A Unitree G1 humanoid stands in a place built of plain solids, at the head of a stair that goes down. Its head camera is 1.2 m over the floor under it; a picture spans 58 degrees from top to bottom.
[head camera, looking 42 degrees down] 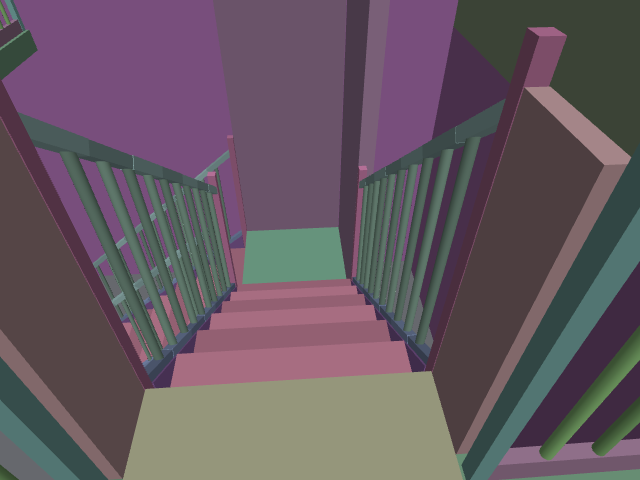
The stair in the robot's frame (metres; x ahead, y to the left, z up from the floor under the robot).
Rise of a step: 0.21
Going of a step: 0.26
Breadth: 0.87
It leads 4 degrees to the left of straight ahead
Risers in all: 7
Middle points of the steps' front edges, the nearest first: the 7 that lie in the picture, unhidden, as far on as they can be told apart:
0.69 0.09 0.00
0.96 0.11 -0.21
1.22 0.12 -0.42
1.48 0.14 -0.64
1.75 0.16 -0.85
2.01 0.18 -1.06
2.27 0.20 -1.28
